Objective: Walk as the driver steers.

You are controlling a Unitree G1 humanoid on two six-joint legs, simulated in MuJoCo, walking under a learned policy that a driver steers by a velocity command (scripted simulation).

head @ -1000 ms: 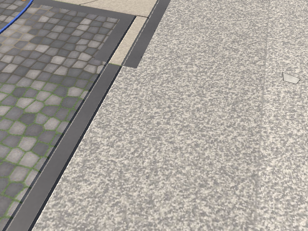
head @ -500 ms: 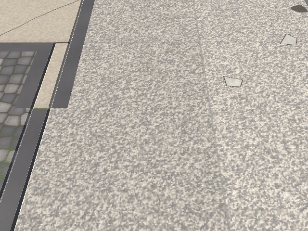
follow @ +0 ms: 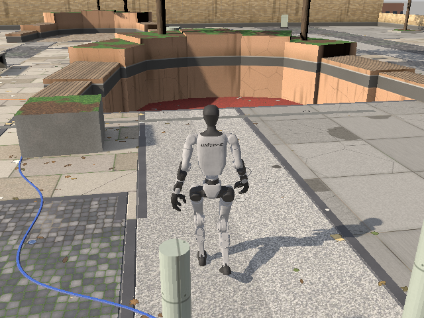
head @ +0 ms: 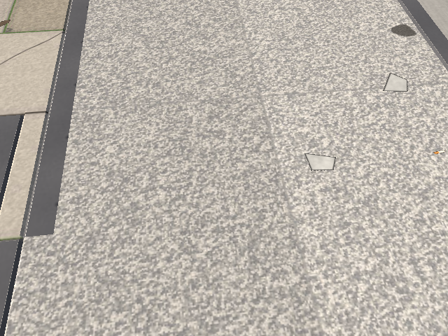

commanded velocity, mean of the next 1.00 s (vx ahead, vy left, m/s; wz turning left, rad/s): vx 0.31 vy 0.00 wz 0.24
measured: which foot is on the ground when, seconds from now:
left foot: down 0.00-0.46, up 0.48-0.94, down 0.96-1.00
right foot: up 0.00-0.44, down 0.46-0.96, up 0.98-1.00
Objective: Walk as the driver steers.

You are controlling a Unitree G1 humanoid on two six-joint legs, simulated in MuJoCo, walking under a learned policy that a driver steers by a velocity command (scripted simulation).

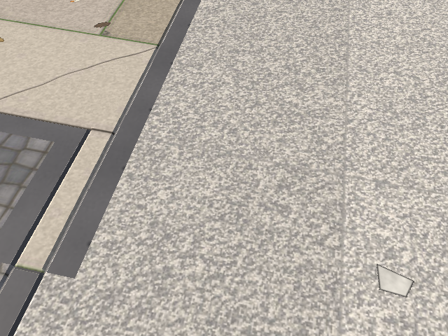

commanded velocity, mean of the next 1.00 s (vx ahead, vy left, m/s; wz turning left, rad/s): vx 0.11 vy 0.00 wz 0.59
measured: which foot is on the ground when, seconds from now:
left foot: down 0.00-0.44, up 0.46-0.88, down 0.90-1.00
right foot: up 0.00-0.42, down 0.44-0.90, up 0.92-1.00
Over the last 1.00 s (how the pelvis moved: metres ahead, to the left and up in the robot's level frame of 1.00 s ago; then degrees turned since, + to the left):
0.34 -0.02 0.00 20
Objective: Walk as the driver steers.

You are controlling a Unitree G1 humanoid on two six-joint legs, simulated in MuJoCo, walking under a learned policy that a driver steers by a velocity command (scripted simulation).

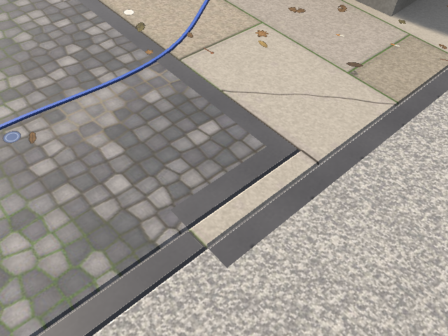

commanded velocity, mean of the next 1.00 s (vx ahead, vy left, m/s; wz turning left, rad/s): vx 0.21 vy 0.00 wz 0.01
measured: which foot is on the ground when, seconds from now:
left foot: down 0.00-0.36, up 0.38-0.78, down 0.80-1.00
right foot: up 0.00-0.36, down 0.38-1.00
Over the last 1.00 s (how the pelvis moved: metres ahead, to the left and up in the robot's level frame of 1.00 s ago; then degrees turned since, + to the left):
0.02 0.04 0.01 36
